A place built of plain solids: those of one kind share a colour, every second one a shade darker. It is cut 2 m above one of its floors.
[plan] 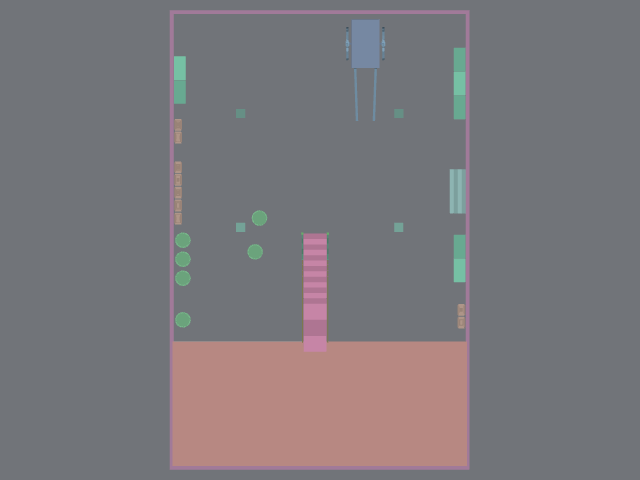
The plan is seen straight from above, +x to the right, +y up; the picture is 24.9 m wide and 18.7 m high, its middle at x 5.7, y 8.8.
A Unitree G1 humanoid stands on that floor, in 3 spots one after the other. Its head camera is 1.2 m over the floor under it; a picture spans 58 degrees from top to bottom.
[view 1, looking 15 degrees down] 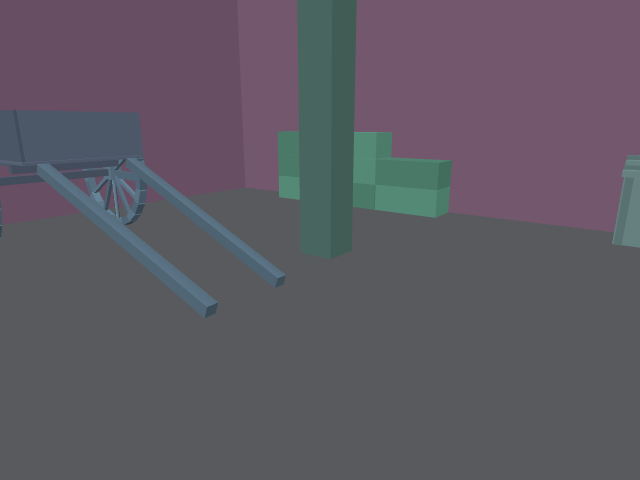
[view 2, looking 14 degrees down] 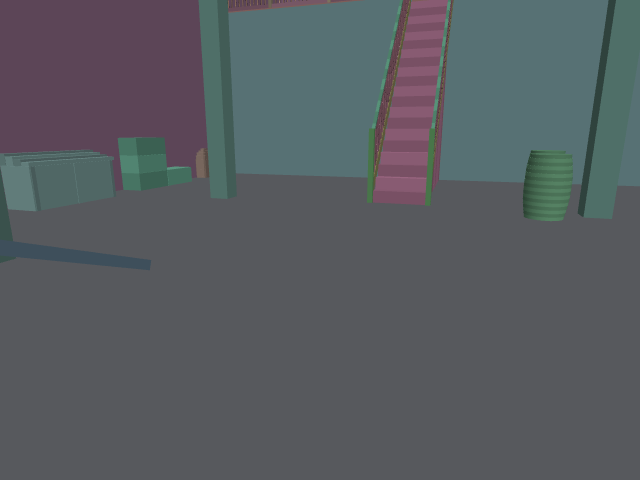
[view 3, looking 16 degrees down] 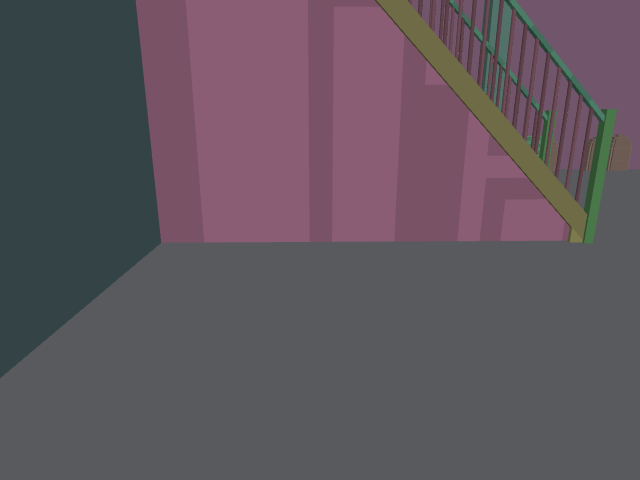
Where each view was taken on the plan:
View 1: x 5.51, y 11.35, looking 37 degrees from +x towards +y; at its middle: post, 3.99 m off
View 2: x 4.51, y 16.50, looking -72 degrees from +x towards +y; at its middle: ground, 4.96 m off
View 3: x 10.07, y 6.35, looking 179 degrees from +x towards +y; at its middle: stair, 4.28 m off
